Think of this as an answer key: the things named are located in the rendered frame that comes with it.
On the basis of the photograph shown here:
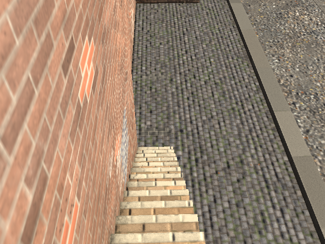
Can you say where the stairs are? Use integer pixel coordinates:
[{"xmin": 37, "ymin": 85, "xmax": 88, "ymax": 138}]
[{"xmin": 110, "ymin": 146, "xmax": 205, "ymax": 244}]

